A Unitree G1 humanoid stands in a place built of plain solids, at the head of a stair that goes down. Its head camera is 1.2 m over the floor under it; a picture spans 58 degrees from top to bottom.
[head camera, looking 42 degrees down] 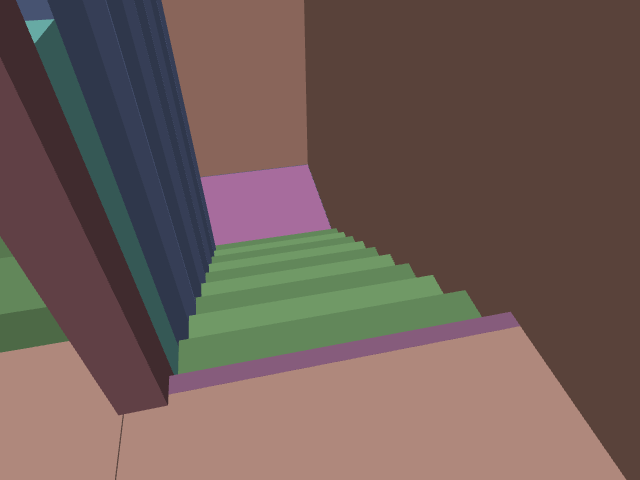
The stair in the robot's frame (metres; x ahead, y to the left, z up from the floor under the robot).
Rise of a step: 0.17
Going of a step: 0.26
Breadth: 1.17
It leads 12 degrees to the left of straight ahead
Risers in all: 10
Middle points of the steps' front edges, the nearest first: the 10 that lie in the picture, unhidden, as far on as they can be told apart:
0.83 -0.10 0.00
1.09 -0.04 -0.17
1.34 0.02 -0.35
1.59 0.07 -0.52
1.85 0.13 -0.69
2.10 0.18 -0.87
2.36 0.24 -1.04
2.61 0.30 -1.21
2.86 0.35 -1.39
3.12 0.41 -1.56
